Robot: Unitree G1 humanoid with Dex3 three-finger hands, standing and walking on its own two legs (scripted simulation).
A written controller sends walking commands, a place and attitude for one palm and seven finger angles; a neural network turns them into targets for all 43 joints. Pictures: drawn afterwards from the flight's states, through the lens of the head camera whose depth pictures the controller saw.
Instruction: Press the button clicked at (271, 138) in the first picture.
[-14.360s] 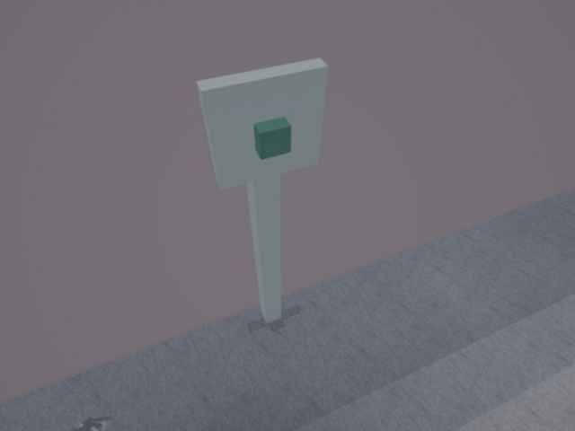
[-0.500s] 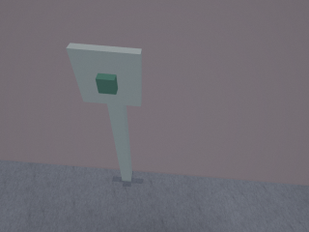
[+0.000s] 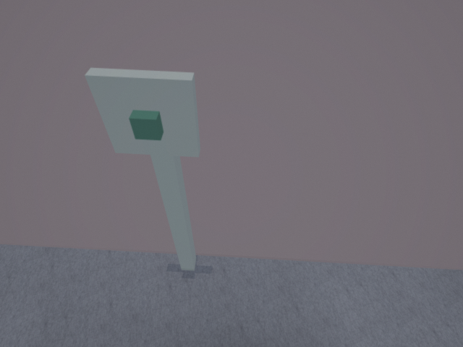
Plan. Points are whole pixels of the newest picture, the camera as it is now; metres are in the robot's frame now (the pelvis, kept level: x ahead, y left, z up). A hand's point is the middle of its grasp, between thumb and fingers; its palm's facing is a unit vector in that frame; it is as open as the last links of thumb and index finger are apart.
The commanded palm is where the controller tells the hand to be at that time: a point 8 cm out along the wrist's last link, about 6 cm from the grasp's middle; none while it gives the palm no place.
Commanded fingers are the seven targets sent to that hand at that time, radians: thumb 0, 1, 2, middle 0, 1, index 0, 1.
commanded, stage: come to a stop and stand still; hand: left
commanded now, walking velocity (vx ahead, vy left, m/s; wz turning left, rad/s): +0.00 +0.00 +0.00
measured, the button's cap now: (147, 124) +0.52 +0.22 +0.09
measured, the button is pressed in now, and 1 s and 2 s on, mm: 0 0 0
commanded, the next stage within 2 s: look again from close up in 0.20 s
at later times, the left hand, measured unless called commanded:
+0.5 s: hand out of the picture +0.00 +0.17 -0.18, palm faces +0.02 -0.98 -0.18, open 7.4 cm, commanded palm none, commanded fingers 0.00 0.90 0.90 -0.20 -0.30 -0.20 -0.30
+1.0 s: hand (119, 346) +0.14 +0.21 -0.10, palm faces +0.22 -0.95 -0.20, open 7.2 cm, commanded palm +0.13 +0.24 -0.06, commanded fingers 0.00 0.90 0.90 -0.39 -0.51 -0.39 -0.51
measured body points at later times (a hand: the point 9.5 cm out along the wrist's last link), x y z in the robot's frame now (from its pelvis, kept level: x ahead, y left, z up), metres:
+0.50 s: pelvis +0.01 +0.01 -0.01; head +0.01 +0.00 +0.44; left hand +0.00 +0.22 -0.17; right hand +0.01 -0.22 -0.17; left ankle +0.02 +0.11 -0.74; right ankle -0.02 -0.10 -0.74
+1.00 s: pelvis +0.02 +0.02 -0.01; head +0.04 +0.02 +0.44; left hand +0.13 +0.26 -0.08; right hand +0.08 -0.22 -0.14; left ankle +0.02 +0.11 -0.74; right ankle -0.02 -0.10 -0.74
